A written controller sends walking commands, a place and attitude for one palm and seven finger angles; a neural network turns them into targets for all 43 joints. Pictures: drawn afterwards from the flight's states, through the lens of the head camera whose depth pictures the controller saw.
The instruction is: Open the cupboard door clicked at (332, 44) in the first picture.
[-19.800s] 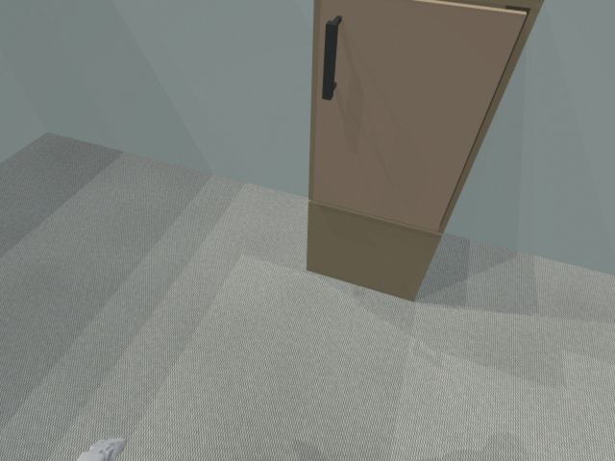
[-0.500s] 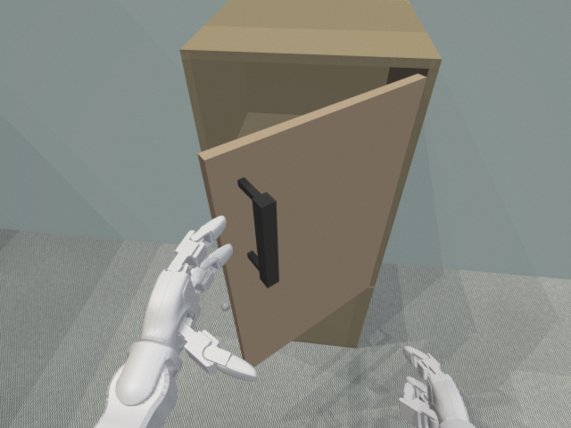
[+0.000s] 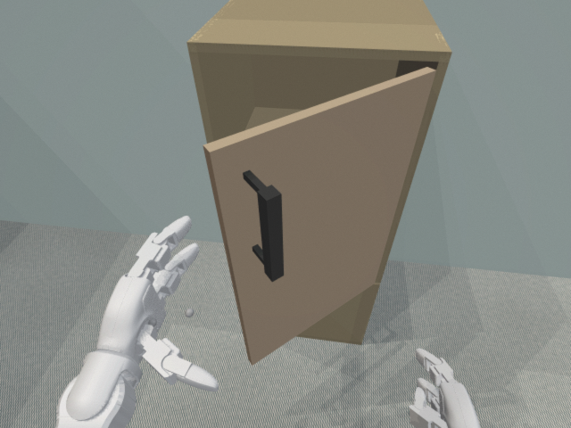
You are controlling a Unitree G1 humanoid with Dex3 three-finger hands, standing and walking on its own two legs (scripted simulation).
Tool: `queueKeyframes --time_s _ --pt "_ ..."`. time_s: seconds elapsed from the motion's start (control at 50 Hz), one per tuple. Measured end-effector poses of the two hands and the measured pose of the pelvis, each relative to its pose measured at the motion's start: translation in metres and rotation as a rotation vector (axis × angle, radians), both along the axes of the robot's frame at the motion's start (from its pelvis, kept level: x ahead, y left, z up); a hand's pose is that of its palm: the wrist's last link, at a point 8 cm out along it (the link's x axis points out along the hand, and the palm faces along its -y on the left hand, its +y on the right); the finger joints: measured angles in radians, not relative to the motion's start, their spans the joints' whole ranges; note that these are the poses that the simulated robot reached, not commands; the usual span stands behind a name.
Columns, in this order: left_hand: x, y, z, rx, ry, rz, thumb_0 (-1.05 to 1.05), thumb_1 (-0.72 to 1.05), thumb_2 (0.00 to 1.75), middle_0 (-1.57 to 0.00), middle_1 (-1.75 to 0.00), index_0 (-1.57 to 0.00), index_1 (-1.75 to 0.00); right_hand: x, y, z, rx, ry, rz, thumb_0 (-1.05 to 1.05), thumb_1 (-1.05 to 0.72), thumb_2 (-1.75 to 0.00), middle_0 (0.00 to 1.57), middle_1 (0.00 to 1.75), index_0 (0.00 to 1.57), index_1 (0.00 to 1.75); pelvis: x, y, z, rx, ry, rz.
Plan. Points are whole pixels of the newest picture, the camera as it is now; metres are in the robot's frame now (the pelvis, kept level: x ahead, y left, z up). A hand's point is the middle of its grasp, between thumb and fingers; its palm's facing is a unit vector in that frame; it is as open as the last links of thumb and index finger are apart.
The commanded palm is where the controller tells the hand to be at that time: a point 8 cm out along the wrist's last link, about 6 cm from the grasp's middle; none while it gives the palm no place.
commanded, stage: draw the hand back to the body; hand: left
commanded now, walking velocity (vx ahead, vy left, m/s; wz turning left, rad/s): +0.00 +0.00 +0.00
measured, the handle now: (263, 228) +0.35 +0.06 +0.13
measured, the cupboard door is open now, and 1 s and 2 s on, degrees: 43 43 43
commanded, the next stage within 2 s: step back with the hand held close in 1.44 s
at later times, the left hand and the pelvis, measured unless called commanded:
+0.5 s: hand (116, 312) +0.20 +0.20 +0.15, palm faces +0.20 -0.96 -0.22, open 15.5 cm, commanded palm +0.16 +0.25 +0.16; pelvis -0.01 +0.01 +0.01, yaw +0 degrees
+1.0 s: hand (59, 290) +0.21 +0.27 +0.16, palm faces +0.42 -0.83 -0.37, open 9.8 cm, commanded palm +0.16 +0.31 +0.18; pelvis +0.01 +0.02 +0.02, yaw -1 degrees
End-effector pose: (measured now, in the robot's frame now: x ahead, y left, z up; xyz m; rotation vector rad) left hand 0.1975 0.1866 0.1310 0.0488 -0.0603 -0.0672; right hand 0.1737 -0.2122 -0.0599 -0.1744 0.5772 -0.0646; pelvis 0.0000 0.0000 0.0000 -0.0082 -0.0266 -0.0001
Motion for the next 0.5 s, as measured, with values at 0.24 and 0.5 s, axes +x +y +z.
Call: queueKeyframes --time_s 0.24,0.5 --pt "-0.015 0.028 0.013 0.012 -0.003 0.021 -0.01 -0.5 0.3 -0.15 -0.31 -0.15 -0.3 0.0 0.005 0.005 0.0 -0.038 0.006 0.01 -0.9 -0.9 0.21 0.3 0.2 0.3 0.0 0.006 0.002 -0.004 -0.015 0.0" --pt "-0.031 0.061 0.03 0.177 -0.084 0.257 -0.01 -0.34 0.37 -0.16 -0.31 -0.15 -0.3 0.008 0.017 0.016 -0.038 -0.056 0.04 0.01 -0.9 -0.9 0.21 0.3 0.2 0.3 -0.005 0.011 0.008 -0.009 -0.034 0.003"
